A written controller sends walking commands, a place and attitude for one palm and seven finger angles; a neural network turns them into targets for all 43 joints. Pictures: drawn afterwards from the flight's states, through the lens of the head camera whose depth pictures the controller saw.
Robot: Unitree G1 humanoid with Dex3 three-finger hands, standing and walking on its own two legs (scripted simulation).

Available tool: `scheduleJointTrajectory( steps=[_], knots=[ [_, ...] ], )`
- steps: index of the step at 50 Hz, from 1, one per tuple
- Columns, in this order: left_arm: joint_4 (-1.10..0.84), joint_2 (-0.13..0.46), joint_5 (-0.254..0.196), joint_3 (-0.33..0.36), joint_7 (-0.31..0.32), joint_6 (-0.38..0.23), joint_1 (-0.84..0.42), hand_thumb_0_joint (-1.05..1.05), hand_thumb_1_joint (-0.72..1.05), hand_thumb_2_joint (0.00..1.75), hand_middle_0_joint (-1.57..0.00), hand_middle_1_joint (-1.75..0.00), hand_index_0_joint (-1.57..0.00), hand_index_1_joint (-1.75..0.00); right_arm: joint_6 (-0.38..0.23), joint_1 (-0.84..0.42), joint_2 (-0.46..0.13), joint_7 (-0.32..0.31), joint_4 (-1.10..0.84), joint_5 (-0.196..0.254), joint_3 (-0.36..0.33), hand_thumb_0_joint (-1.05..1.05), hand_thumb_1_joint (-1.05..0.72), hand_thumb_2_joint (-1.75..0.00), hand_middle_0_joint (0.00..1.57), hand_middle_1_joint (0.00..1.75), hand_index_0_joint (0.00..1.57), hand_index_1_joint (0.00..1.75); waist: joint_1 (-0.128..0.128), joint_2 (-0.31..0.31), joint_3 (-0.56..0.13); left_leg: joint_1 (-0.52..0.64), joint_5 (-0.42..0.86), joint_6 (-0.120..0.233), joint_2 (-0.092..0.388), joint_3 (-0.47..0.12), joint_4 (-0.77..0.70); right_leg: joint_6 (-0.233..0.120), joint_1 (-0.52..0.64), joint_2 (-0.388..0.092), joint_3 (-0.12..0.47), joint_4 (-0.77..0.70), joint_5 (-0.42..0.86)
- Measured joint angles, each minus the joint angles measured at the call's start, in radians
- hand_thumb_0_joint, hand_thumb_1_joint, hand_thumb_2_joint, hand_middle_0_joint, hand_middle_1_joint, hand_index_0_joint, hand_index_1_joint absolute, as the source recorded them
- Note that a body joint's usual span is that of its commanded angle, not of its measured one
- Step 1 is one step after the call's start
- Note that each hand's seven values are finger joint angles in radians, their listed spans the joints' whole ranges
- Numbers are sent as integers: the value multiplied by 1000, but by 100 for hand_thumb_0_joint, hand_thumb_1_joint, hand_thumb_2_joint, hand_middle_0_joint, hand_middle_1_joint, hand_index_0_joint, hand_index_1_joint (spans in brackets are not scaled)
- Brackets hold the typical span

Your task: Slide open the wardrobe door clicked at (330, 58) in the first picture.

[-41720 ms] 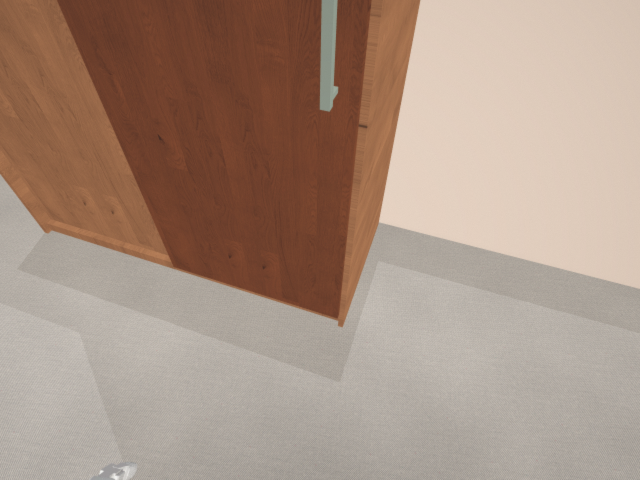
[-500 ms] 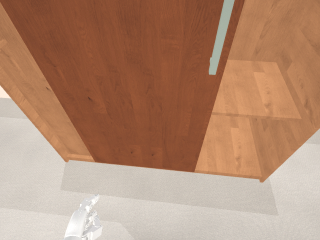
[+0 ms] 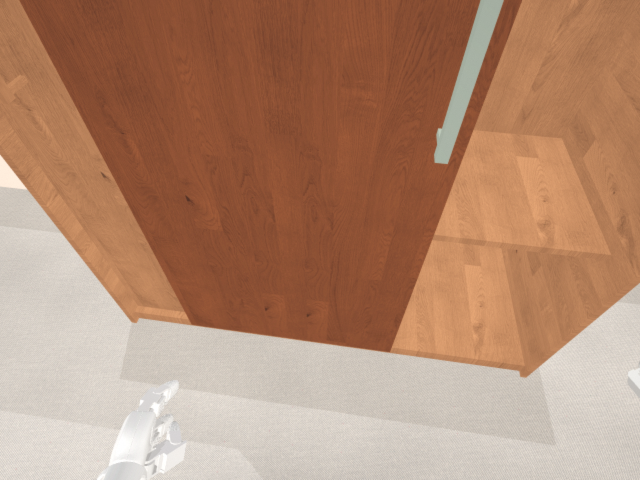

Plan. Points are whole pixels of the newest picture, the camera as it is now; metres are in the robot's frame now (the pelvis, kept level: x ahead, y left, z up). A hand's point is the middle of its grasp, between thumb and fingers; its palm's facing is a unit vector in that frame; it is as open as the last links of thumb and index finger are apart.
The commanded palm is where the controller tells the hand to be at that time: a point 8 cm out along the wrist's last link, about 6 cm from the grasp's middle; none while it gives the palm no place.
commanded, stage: let the arm hang, fingers relaxed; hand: right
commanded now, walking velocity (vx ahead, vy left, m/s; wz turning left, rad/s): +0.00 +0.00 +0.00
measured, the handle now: (465, 67) +0.56 -0.14 +0.23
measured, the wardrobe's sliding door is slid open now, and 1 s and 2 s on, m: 0.43 0.43 0.43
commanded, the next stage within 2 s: look to check the result in 1.08 s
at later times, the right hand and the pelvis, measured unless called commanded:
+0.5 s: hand out of the picture -0.10 -0.21 -0.17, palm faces +0.02 +0.98 -0.21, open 7.2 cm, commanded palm none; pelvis -0.06 -0.02 +0.00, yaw -1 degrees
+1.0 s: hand out of the picture -0.03 -0.20 -0.17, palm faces +0.01 +0.98 -0.20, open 7.3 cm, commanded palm none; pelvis -0.06 -0.02 +0.01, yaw -1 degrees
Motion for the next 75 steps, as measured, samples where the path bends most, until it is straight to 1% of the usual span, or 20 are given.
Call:
scheduleJointTrajectory(
  steps=[1, 3, 5, 7, 9, 11, 14, 15, 16, 19, 22, 26, 32, 38, 44, 49, 59, 75],
  knots=[
    [26, 17, 0, 4, -22, -4, -4, 1, 90, 90, -20, -30, -20, -30, 11, -48, -9, 24, 87, -15, 48, 1, -89, -90, 21, 30, 21, 30, -5, -12, -9, -14, -1, -1, 4, 8, 18, -2, -16, 4, 6, 15, -2],
    [76, 57, 7, 3, -52, 24, -19, 1, 90, 90, -20, -30, -20, -30, 77, -155, -8, 78, 320, -38, 153, 0, -89, -90, 21, 30, 20, 30, -12, -41, -35, -45, -22, -6, 15, 20, 53, -10, -49, 14, 17, 43, -19],
    [124, 78, 19, -2, -64, 57, -40, 1, 90, 90, -20, -30, -20, -30, 149, -244, 24, 112, 582, -48, 237, 0, -89, -90, 20, 30, 20, 30, -8, -58, -44, -67, -32, -12, 26, 23, 86, -18, -70, 23, 19, 71, -21],
    [158, 74, 29, -7, -66, 79, -48, 1, 90, 90, -20, -30, -20, -30, 205, -296, 67, 128, 817, -53, 296, 0, -90, -90, 20, 30, 20, 30, 4, -53, -37, -73, -33, -15, 34, 19, 105, -22, -70, 31, 15, 76, -15],
    [190, 57, 36, -14, -63, 90, -44, 1, 90, 90, -20, -30, -20, -30, 240, -318, 112, 135, 1005, -52, 338, 1, -90, -90, 20, 30, 20, 30, 17, -31, -18, -67, -28, -15, 40, 13, 109, -23, -55, 36, 9, 64, -3],
    [226, 36, 40, -24, -59, 100, -31, 1, 91, 90, -20, -30, -20, -30, 260, -317, 158, 137, 1145, -48, 369, 1, -90, -90, 20, 30, 20, 30, 23, -6, 5, -50, -13, -18, 39, 10, 91, -22, -35, 36, 6, 41, 13],
    [295, 3, 41, -38, -52, 111, -5, 1, 91, 90, -20, -30, -20, -30, 265, -293, 222, 138, 1292, -41, 393, 1, -91, -90, 20, 30, 20, 30, 17, 25, 38, -22, 23, -16, 29, 10, 41, -21, -10, 28, 6, 3, 41],
    [318, -10, 40, -40, -49, 115, 7, 1, 91, 90, -20, -30, -20, -30, 259, -287, 226, 121, 1321, -35, 372, 0, -94, -90, 20, 30, 20, 30, 11, 32, 48, -13, 37, -14, 25, 14, 21, -20, -7, 24, 10, -7, 51],
    [342, -22, 39, -42, -46, 118, 18, 1, 91, 90, -20, -30, -20, -30, 254, -282, 220, 118, 1347, -36, 364, 0, -97, -90, 21, 30, 20, 30, 4, 37, 56, -6, 50, -12, 21, 17, 2, -19, -5, 20, 13, -17, 60],
    [401, -47, 39, -39, -40, 128, 48, 1, 91, 90, -20, -30, -20, -30, 247, -260, 203, 127, 1415, -39, 359, -1, -99, -90, 21, 30, 21, 30, -10, 33, 69, 7, 83, -9, 12, 24, -43, -18, -4, 14, 20, -37, 80],
    [439, -63, 37, -32, -36, 133, 71, 1, 91, 90, -20, -30, -20, -30, 243, -234, 197, 130, 1469, -41, 358, -1, -97, -90, 21, 30, 20, 30, -14, 17, 75, 10, 103, -11, 12, 24, -67, -22, -7, 14, 20, -49, 93],
    [470, -77, 33, -24, -33, 128, 92, 1, 91, 90, -20, -30, -20, -30, 238, -209, 198, 127, 1520, -41, 357, 0, -94, -90, 20, 30, 20, 30, -13, -2, 74, 7, 115, -17, 16, 18, -76, -28, -7, 18, 13, -60, 104],
    [494, -86, 31, -17, -31, 117, 94, 1, 91, 90, -20, -30, -20, -30, 228, -212, 214, 122, 1550, -42, 358, 0, -92, -90, 20, 30, 20, 30, -9, -17, 64, 1, 119, -25, 26, 6, -71, -38, -3, 27, 0, -70, 112],
    [501, -89, 32, -15, -30, 108, 76, 1, 91, 90, -20, -30, -20, -30, 218, -254, 233, 119, 1542, -44, 358, 0, -91, -90, 20, 30, 20, 30, -7, -14, 47, -2, 118, -31, 35, 0, -64, -43, 2, 36, -6, -80, 119],
    [501, -78, 34, -11, -29, 102, 57, 1, 92, 90, -20, -30, -20, -30, 210, -296, 248, 119, 1525, -46, 360, 0, -90, -90, 20, 30, 20, 30, -2, -3, 34, -1, 116, -33, 40, -2, -65, -44, 9, 41, -8, -92, 122],
    [500, -73, 33, -12, -28, 95, 43, 1, 92, 90, -20, -30, -20, -30, 207, -315, 238, 117, 1525, -46, 357, 1, -92, -90, 20, 30, 20, 30, 1, 3, 34, 9, 116, -33, 39, -2, -75, -42, 20, 40, -8, -104, 124],
    [512, -64, 30, -17, -30, 93, 17, 1, 91, 90, -20, -30, -20, -30, 203, -318, 227, 119, 1537, -41, 361, 0, -91, -90, 20, 30, 20, 30, -1, 2, 47, 35, 114, -29, 35, -1, -97, -36, 46, 38, -6, -125, 122],
    [532, -62, 26, -24, -26, 91, 0, 1, 91, 90, -20, -30, -20, -30, 200, -310, 232, 118, 1560, -38, 368, 0, -90, -90, 20, 30, 20, 30, -5, 4, 52, 73, 106, -23, 28, 1, -126, -27, 81, 31, -3, -149, 112]
  ],
)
